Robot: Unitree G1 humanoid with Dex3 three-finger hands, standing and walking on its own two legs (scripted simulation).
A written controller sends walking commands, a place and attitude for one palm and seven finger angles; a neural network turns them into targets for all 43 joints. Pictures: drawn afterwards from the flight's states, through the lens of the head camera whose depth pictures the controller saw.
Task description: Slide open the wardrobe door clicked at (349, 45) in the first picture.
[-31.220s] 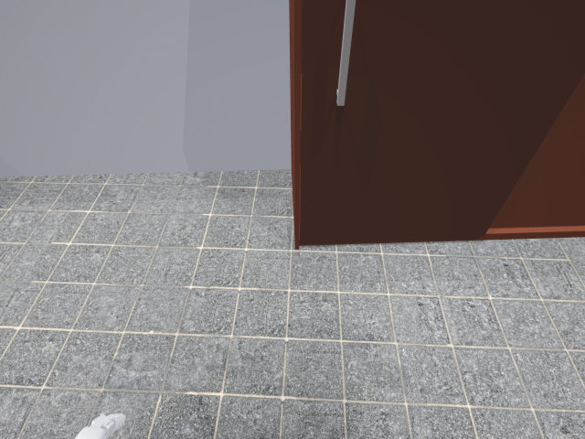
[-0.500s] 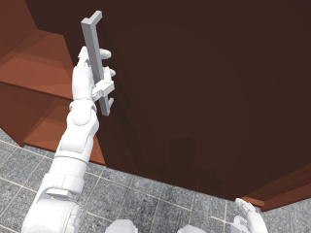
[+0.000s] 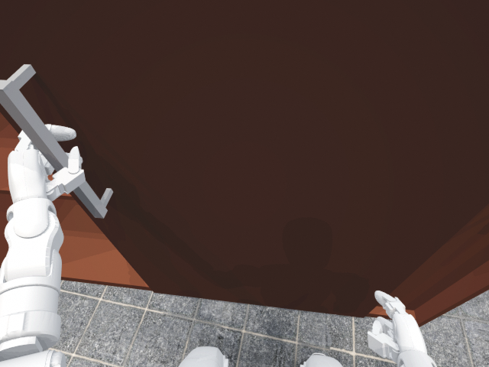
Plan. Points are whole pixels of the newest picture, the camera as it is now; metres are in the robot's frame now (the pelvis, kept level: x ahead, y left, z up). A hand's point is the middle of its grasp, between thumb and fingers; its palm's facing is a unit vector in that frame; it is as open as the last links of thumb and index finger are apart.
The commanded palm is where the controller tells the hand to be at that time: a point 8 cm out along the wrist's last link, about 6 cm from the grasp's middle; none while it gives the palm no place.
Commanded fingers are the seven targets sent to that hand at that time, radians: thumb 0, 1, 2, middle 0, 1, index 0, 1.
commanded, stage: stop walking and hold the door there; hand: left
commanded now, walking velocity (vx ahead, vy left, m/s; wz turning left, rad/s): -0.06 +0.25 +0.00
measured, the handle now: (69, 155) +0.39 +0.32 +0.13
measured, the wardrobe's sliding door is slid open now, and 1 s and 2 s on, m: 0.59 0.59 0.58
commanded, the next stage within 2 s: none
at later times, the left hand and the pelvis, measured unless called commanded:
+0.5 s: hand (75, 172) +0.35 +0.30 +0.13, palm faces +0.40 -0.87 -0.27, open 5.2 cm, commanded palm +0.31 +0.34 +0.11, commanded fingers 0.00 0.90 0.90 -0.45 -1.40 -0.45 -1.40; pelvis -0.04 +0.02 +0.02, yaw -5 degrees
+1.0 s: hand (76, 171) +0.36 +0.30 +0.13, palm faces +0.41 -0.87 -0.27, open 5.2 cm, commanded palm +0.32 +0.34 +0.11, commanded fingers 0.00 0.90 0.90 -0.45 -1.40 -0.45 -1.40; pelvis -0.03 +0.01 +0.02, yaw -5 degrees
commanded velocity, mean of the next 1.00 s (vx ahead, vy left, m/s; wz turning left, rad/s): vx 0.02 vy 0.03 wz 0.01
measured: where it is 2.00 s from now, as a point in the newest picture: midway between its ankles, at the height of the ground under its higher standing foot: outside the picture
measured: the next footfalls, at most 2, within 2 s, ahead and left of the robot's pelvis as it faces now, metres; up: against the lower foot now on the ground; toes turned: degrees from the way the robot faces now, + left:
left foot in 0.14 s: +0.05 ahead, +0.13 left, +0.00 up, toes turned +1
right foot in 0.44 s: +0.03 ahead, -0.11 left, +0.00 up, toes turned -7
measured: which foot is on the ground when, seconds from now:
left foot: up 0.00-0.12, down 0.14-1.00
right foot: down 0.00-0.16, up 0.18-0.42, down 0.44-1.00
